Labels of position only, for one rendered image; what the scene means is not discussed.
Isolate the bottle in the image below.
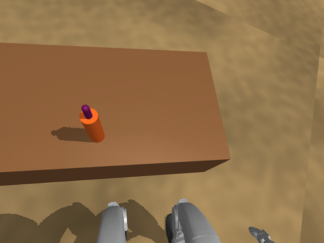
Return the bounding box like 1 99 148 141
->
79 105 105 143

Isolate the right robot hand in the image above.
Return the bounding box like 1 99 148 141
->
249 227 276 243

